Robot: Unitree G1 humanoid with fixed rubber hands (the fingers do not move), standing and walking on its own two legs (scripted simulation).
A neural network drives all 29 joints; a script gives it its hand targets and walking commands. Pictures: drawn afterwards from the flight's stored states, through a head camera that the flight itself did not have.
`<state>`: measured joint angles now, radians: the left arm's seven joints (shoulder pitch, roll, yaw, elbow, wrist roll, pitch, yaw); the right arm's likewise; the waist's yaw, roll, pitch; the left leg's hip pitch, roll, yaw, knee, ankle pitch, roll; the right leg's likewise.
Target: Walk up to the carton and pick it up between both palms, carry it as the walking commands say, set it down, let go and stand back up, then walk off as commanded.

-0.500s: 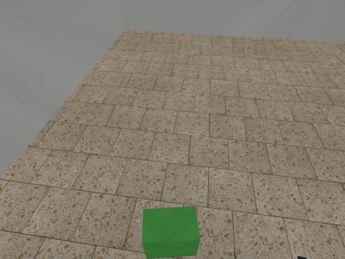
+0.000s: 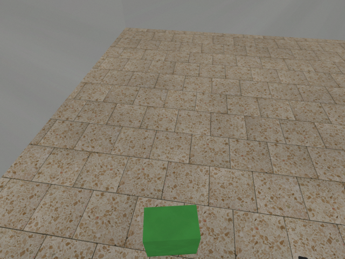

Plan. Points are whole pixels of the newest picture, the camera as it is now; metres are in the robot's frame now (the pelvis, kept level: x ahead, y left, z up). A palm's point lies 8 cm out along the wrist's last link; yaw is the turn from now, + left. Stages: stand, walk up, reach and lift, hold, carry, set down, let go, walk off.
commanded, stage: walk off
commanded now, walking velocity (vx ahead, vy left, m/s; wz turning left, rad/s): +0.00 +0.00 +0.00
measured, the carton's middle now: (171, 231) +0.42 +0.02 -0.66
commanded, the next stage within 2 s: none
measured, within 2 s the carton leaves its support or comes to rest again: neither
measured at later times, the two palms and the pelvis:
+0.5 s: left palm out of the picture +0.08 +0.20 -0.13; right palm out of the picture -0.01 -0.40 -0.13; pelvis -0.03 -0.08 -0.02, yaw -10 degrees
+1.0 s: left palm out of the picture +0.13 +0.05 -0.14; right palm out of the picture -0.13 -0.46 -0.11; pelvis -0.06 -0.17 -0.01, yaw -26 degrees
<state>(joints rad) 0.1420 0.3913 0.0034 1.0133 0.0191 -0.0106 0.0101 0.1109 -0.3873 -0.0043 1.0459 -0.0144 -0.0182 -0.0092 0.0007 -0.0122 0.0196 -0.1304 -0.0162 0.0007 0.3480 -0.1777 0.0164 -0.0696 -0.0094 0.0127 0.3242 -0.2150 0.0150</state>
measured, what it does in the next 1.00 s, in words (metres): steps to the right, turning right: right foot, then left foot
